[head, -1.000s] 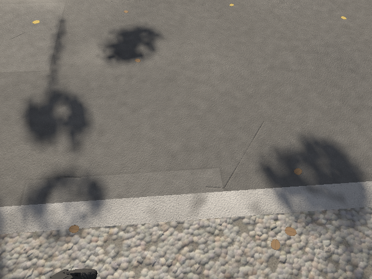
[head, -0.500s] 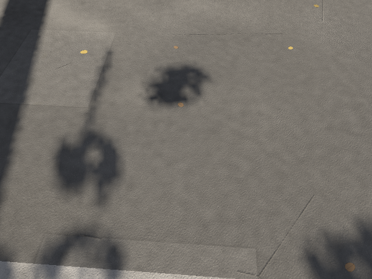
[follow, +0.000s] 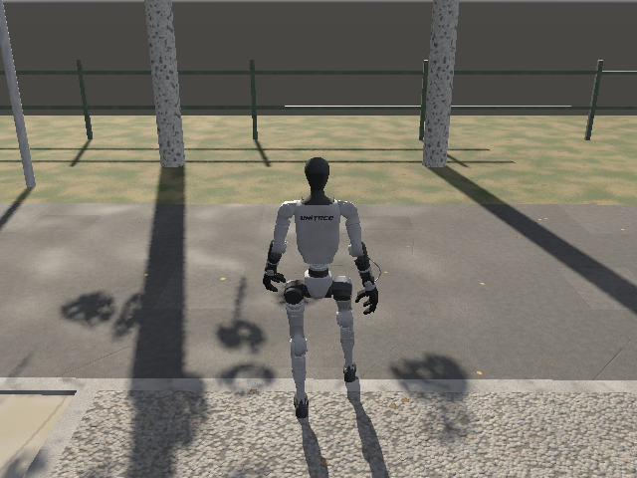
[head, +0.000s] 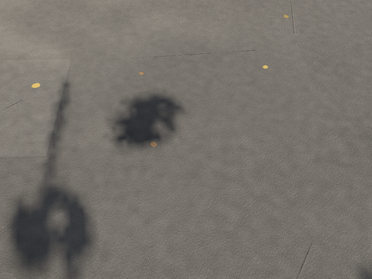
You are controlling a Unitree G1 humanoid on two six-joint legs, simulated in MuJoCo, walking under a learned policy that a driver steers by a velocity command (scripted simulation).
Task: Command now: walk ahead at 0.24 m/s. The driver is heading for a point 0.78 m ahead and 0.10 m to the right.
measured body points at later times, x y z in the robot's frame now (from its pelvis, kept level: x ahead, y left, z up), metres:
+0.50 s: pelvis +0.14 -0.02 -0.01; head +0.14 +0.00 +0.44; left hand +0.25 +0.24 -0.15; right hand +0.16 -0.29 -0.14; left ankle +0.13 +0.09 -0.75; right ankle +0.20 -0.13 -0.74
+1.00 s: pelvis +0.34 -0.09 -0.01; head +0.37 -0.10 +0.44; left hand +0.47 +0.17 -0.13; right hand +0.33 -0.35 -0.16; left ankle +0.23 +0.06 -0.65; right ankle +0.38 -0.18 -0.75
